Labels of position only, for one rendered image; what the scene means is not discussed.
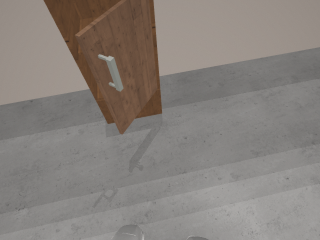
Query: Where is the cupboard door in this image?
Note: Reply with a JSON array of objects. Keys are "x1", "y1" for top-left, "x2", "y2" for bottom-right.
[{"x1": 75, "y1": 0, "x2": 158, "y2": 135}]

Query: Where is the handle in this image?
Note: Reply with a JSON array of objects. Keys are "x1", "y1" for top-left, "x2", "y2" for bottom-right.
[{"x1": 98, "y1": 54, "x2": 123, "y2": 92}]

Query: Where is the robot left thigh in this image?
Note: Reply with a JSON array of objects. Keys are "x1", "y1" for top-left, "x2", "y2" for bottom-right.
[{"x1": 111, "y1": 224, "x2": 145, "y2": 240}]

